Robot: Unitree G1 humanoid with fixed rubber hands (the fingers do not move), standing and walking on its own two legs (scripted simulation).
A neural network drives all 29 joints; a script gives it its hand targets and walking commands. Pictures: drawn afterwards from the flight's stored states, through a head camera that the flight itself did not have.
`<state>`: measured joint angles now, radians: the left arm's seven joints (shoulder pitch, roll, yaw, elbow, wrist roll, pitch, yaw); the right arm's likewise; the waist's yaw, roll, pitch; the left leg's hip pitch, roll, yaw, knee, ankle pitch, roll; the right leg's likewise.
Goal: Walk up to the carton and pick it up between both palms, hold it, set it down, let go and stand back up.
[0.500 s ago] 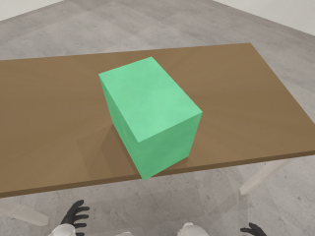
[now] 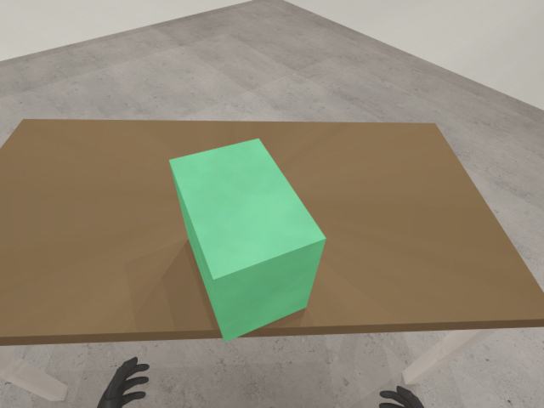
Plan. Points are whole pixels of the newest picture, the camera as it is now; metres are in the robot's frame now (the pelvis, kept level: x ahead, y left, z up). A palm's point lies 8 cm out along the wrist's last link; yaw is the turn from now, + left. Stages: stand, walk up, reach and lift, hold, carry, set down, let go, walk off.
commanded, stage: reach and lift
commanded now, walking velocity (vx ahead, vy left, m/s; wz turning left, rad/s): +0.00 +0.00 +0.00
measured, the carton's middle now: (242, 238) +0.42 +0.05 -0.01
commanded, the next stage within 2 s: none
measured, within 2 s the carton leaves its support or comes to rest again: neither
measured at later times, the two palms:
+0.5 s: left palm out of the picture +0.16 +0.18 -0.06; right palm out of the picture +0.16 -0.24 -0.06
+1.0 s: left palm out of the picture +0.15 +0.15 -0.03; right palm out of the picture +0.15 -0.23 -0.04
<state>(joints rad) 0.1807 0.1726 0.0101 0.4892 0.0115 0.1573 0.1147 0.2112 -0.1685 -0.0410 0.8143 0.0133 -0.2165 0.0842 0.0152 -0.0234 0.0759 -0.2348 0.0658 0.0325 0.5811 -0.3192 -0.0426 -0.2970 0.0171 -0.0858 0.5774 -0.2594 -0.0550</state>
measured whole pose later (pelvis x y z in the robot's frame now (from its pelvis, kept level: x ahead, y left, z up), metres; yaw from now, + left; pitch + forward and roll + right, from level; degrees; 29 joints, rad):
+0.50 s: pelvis +0.02 +0.00 +0.01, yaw +0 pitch -2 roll -1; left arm 0.31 0.03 -0.04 0.49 0.07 -0.16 0.20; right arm 0.18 -0.29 0.06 0.95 0.24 -0.45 0.20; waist 0.05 -0.03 0.01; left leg -0.13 0.08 0.04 0.43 -0.27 -0.05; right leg -0.18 0.04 -0.08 0.40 -0.20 -0.06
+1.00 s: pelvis +0.00 +0.00 +0.01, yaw -2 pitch -4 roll +0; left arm 0.37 -0.08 -0.06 0.40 0.09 -0.26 0.27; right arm 0.25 -0.31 0.15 0.83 0.37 -0.56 0.25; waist 0.08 -0.03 -0.01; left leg -0.12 0.08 0.06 0.46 -0.27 -0.05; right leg -0.19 0.05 -0.06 0.45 -0.20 -0.07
